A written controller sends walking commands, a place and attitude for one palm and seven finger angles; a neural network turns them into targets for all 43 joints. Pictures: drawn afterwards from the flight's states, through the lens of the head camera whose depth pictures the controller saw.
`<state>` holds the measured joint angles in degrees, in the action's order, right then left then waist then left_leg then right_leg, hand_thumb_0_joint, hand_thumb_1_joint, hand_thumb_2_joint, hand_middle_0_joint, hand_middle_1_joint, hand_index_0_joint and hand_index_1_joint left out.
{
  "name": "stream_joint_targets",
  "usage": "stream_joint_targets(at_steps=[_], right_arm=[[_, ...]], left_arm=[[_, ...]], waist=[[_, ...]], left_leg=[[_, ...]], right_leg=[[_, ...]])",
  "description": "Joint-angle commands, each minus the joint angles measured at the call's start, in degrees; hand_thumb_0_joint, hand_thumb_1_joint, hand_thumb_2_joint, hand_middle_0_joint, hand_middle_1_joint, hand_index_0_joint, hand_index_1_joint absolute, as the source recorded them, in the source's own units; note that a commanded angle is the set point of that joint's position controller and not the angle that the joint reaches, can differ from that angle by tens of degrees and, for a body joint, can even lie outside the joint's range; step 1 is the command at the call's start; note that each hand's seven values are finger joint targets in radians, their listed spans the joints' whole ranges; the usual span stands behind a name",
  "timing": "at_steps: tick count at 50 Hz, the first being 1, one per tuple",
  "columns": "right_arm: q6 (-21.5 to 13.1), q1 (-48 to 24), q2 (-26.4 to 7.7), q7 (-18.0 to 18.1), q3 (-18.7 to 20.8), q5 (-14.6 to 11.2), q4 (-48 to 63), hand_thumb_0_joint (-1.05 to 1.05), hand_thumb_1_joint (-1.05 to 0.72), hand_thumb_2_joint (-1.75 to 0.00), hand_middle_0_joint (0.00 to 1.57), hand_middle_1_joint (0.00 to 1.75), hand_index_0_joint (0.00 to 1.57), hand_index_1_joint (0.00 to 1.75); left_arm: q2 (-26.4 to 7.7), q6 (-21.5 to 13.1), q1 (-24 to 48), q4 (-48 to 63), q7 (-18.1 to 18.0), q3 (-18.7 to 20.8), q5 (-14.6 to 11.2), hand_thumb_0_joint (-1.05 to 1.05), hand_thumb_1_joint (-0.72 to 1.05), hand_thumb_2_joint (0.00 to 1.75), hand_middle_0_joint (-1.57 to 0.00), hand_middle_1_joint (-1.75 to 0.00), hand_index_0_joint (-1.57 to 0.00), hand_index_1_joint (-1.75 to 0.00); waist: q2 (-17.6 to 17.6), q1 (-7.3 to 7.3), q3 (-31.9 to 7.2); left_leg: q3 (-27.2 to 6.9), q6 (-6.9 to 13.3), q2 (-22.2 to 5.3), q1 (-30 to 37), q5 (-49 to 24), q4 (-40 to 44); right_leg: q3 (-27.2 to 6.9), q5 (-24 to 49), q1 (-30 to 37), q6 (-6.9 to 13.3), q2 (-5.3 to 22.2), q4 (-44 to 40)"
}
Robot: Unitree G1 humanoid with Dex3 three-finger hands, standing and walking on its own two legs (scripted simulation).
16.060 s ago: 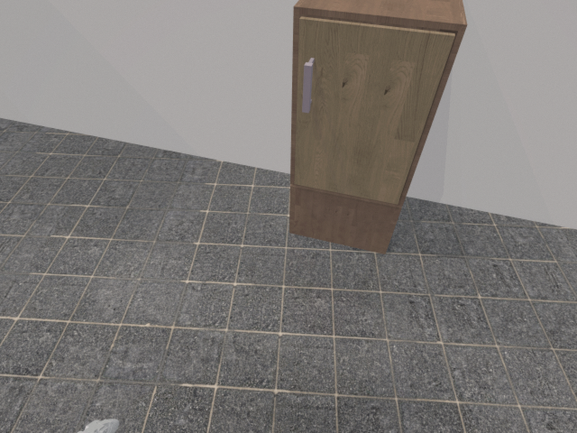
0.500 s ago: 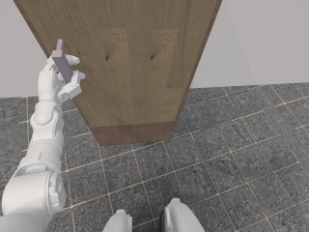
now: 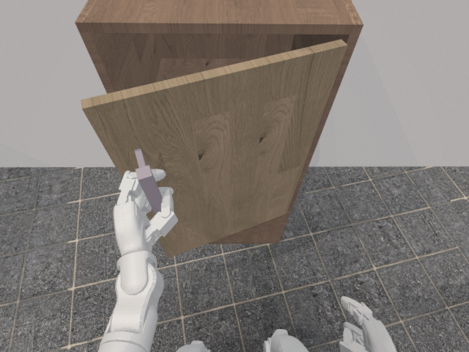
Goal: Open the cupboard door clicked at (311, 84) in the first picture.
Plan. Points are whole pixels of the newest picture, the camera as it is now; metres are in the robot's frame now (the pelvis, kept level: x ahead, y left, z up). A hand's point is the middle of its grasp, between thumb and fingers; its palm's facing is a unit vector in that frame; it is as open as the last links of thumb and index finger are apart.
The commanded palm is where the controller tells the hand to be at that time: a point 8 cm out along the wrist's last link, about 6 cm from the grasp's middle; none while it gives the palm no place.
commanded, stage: pull the door open along its arc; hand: left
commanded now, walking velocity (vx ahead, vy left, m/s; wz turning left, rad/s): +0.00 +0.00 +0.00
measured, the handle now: (151, 187) +0.38 +0.16 +0.04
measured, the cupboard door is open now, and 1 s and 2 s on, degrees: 21 40 44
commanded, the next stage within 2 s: open thumb and fingers to let go in 0.46 s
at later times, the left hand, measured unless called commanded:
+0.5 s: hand (215, 269) +0.24 +0.04 +0.05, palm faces +0.32 -0.95 -0.03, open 6.0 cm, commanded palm +0.19 +0.08 +0.04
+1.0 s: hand (213, 263) +0.25 +0.05 +0.05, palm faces +0.42 -0.91 -0.02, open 11.1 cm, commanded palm +0.20 +0.09 +0.04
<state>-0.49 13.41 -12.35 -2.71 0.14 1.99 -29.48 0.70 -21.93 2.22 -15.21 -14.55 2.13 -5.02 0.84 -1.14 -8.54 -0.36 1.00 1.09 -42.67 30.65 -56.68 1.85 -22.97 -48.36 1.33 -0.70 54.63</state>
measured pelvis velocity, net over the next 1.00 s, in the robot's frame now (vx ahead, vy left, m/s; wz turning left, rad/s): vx -0.03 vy -0.05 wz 0.07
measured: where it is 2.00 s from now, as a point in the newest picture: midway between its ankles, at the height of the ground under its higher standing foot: outside the picture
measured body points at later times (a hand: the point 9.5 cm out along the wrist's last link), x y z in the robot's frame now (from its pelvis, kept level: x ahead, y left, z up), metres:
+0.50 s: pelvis +0.00 -0.04 +0.00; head +0.04 -0.05 +0.45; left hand +0.22 +0.09 +0.05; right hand +0.20 -0.23 -0.09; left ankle -0.04 +0.11 -0.68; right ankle +0.03 -0.11 -0.68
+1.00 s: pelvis -0.03 -0.05 -0.01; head +0.02 -0.07 +0.44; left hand +0.22 +0.09 +0.05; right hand +0.16 -0.26 -0.11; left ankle -0.04 +0.11 -0.68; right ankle +0.03 -0.11 -0.68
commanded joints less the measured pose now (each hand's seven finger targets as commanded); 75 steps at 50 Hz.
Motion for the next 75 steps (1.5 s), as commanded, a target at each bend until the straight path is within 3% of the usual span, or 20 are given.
stream_joint_targets(at_steps=[1,4,9,12,21,26,28,31,34,37,40,43,48,50,56,62,68,69,74,75], right_arm=[[-2.1,-0.5,-4.9,-0.2,2.7,1.4,6.9,0.00,-0.90,-0.90,0.20,0.30,0.20,0.30],[-1.9,-2.1,-4.3,0.1,2.5,2.0,6.9,0.00,-0.90,-0.90,0.20,0.30,0.20,0.30],[-2.1,-3.6,-2.9,1.4,1.8,2.8,7.7,0.00,-0.90,-0.90,0.20,0.30,0.20,0.30],[-2.9,-5.4,-2.4,1.9,1.4,2.5,8.1,0.00,-0.90,-0.90,0.20,0.30,0.20,0.30],[-5.3,-8.0,-1.3,0.7,0.3,1.9,9.5,0.00,-0.90,-0.90,0.20,0.30,0.20,0.30],[-5.7,-8.1,-1.7,1.5,0.3,2.3,8.7,0.00,-0.90,-0.90,0.20,0.30,0.20,0.30],[-5.8,-8.2,-2.0,2.3,0.5,2.5,7.5,0.00,-0.90,-0.90,0.20,0.30,0.20,0.30],[-6.3,-8.1,-1.7,2.8,0.6,2.5,7.3,0.00,-0.90,-0.90,0.20,0.30,0.20,0.30],[-6.4,-7.3,-1.9,3.3,1.0,2.3,7.3,0.00,-0.90,-0.90,0.20,0.30,0.20,0.30],[-6.4,-6.5,-2.3,3.4,1.1,2.3,7.3,0.00,-0.90,-0.90,0.20,0.30,0.20,0.30],[-6.7,-7.1,-2.5,3.7,1.0,2.3,6.8,0.00,-0.90,-0.90,0.20,0.30,0.20,0.30],[-7.2,-7.5,-2.6,3.8,1.1,2.3,6.6,0.00,-0.90,-0.90,0.20,0.30,0.20,0.30],[-7.3,-7.4,-2.6,3.8,1.1,2.1,6.6,0.00,-0.90,-0.90,0.20,0.30,0.20,0.30],[-7.2,-7.5,-2.5,3.9,1.0,2.0,6.7,0.00,-0.90,-0.90,0.20,0.30,0.20,0.30],[-7.2,-7.5,-2.7,3.6,1.0,2.2,6.7,0.00,-0.90,-0.90,0.20,0.30,0.20,0.30],[-6.9,-7.8,-2.9,3.3,0.9,2.1,6.7,0.00,-0.90,-0.90,0.20,0.30,0.20,0.30],[-6.2,-8.2,-2.9,2.9,0.7,2.2,6.5,0.00,-0.90,-0.90,0.20,0.30,0.20,0.30],[-6.1,-8.2,-2.9,2.8,0.8,2.2,6.4,0.00,-0.90,-0.90,0.20,0.30,0.20,0.30],[-6.1,-8.3,-2.8,2.3,0.9,2.2,6.8,0.00,-0.90,-0.90,0.20,0.30,0.20,0.30],[-6.5,-3.3,-5.2,2.0,0.9,1.9,5.9,0.00,-0.90,-0.90,0.20,0.30,0.20,0.30]], left_arm=[[1.2,-2.7,1.8,17.6,-12.7,-2.9,6.0,0.00,0.90,0.90,-0.40,-1.35,-0.40,-1.35],[5.6,-0.6,0.6,19.4,-17.7,-8.7,9.7,0.00,0.90,0.90,-0.40,-1.35,-0.40,-1.35],[9.3,2.2,-5.1,24.0,-18.6,-16.7,14.9,0.00,0.90,0.90,-0.40,-1.35,-0.40,-1.35],[12.2,3.1,-9.8,26.4,-17.9,-19.9,12.9,0.00,0.90,0.90,-0.40,-1.35,-0.40,-1.35],[14.5,4.6,-29.6,35.5,-15.4,-23.6,10.7,0.00,0.90,0.90,-0.40,-1.35,-0.40,-1.35],[10.9,5.0,-20.8,32.2,-17.6,-18.6,11.2,0.00,0.90,0.90,-0.40,-1.35,-0.40,-1.35],[8.0,4.7,-12.3,30.3,-19.1,-15.3,11.5,0.00,0.90,0.90,-0.40,-1.35,-0.40,-1.35],[8.9,4.3,-13.2,27.7,-19.2,-15.1,11.1,0.00,0.69,0.81,-0.38,-1.33,-0.38,-1.33],[8.1,3.8,-12.9,28.4,-18.3,-15.1,10.7,0.00,0.48,0.72,-0.37,-1.30,-0.37,-1.30],[8.1,3.6,-11.8,28.4,-17.5,-16.2,10.9,0.00,0.27,0.63,-0.35,-1.28,-0.35,-1.28],[7.7,2.8,-7.6,27.5,-17.3,-16.6,11.4,0.00,0.06,0.54,-0.34,-1.26,-0.34,-1.26],[7.8,2.4,-4.8,25.9,-17.6,-16.6,11.8,0.00,-0.15,0.45,-0.32,-1.24,-0.32,-1.24],[7.4,2.9,-4.8,23.5,-18.3,-15.1,11.0,0.00,-0.50,0.30,-0.30,-1.20,-0.30,-1.20],[8.1,3.3,-2.9,23.4,-18.9,-15.4,10.9,0.00,-0.50,0.30,-0.30,-1.20,-0.30,-1.20],[9.8,3.8,-1.8,22.3,-19.8,-16.7,11.4,0.00,-0.50,0.30,-0.25,-0.90,-0.25,-0.90],[10.9,4.1,0.2,21.4,-20.8,-17.7,12.2,0.00,-0.50,0.30,-0.20,-0.60,-0.20,-0.60],[12.5,5.3,2.1,19.9,-21.3,-18.4,12.0,0.00,-0.50,0.30,-0.15,-0.30,-0.15,-0.30],[13.3,5.3,2.7,20.0,-21.4,-19.2,12.0,0.00,-0.50,0.30,-0.15,-0.30,-0.15,-0.30],[15.2,6.0,0.4,21.3,-21.1,-20.9,12.0,0.00,-0.50,0.30,-0.15,-0.30,-0.15,-0.30],[8.3,3.4,0.8,24.3,-9.2,-32.8,18.1,0.00,-0.50,0.30,-0.15,-0.30,-0.15,-0.30]], waist=[[-1.1,1.98,-17.7],[-3.8,0.81,-16.9],[-2.9,0.49,-16.0],[-5.2,0.23,-15.3],[-3.6,1.95,-13.8],[-4.0,1.07,-9.9],[-5.3,0.37,-9.1],[-6.9,1.08,-11.3],[-7.5,0.96,-13.6],[-7.4,0.35,-13.4],[-7.1,-0.47,-11.0],[-6.6,-0.41,-11.0],[-6.9,0.58,-12.7],[-6.7,0.49,-12.5],[-7.3,0.42,-11.6],[-3.4,0.70,-11.2],[-3.5,0.74,-11.5],[-4.7,0.22,-11.5],[-4.3,0.87,-13.0],[-6.8,-4.62,-10.7]], left_leg=[[-0.2,-1.7,-0.3,3.6,-26.3,6.2],[-0.8,-1.5,-0.2,3.2,-22.9,6.2],[-0.9,-1.1,-0.1,4.2,-21.6,6.4],[-1.3,-0.8,0.1,4.0,-19.7,6.0],[-1.5,-1.1,1.0,2.0,-17.1,4.7],[-1.7,-1.4,1.5,-1.6,-12.1,3.0],[-2.0,-1.4,1.5,-3.1,-10.0,1.8],[-1.8,-1.4,1.8,-4.2,-8.2,1.3],[-1.6,-1.4,1.8,-4.5,-8.7,1.7],[-1.7,-1.1,1.6,-4.5,-8.5,2.2],[-1.9,-0.9,1.4,-5.0,-5.9,1.9],[-1.9,-0.7,1.4,-4.6,-4.9,2.0],[-1.6,-0.8,1.7,-5.0,-5.2,2.5],[-1.5,-0.8,1.7,-4.6,-5.1,2.7],[-1.5,-0.5,1.5,-3.2,-6.0,4.0],[-1.8,-0.6,1.2,-0.6,-7.2,5.3],[-2.2,-0.7,1.0,0.1,-8.5,5.7],[-2.2,-0.6,0.9,0.6,-8.9,5.5],[-2.4,-0.8,0.8,1.4,-10.9,5.5],[-1.8,0.5,0.5,2.4,-11.7,3.4]], right_leg=[[1.3,22.0,19.9,0.9,0.7,-2.9],[1.1,19.8,19.7,0.8,0.8,-3.5],[0.9,19.8,20.2,1.0,1.2,-4.4],[0.6,19.7,21.5,0.8,1.3,-5.7],[-0.9,24.0,24.8,0.1,2.6,-6.2],[-3.3,16.3,20.5,-0.2,3.1,-7.6],[-5.3,11.6,18.7,-0.4,3.6,-8.5],[-8.1,8.2,20.5,-1.2,4.8,-10.5],[-10.1,11.6,24.2,-1.8,5.8,-11.3],[-9.5,10.7,24.2,-1.6,5.8,-11.3],[-10.0,3.1,21.0,-1.7,6.0,-12.5],[-9.1,-2.1,19.0,-1.1,5.6,-12.5],[-8.7,-2.1,20.3,-1.0,5.4,-12.1],[-8.5,-2.9,20.1,-0.9,5.2,-12.4],[-5.6,-2.4,18.4,-0.3,3.9,-11.2],[-2.0,-0.7,15.6,0.7,2.6,-8.8],[-0.1,1.3,14.7,0.8,1.8,-6.9],[0.1,1.7,14.3,0.7,1.7,-6.9],[1.0,4.4,14.7,1.0,1.4,-5.7],[-1.0,9.6,13.2,0.8,2.1,-5.2]])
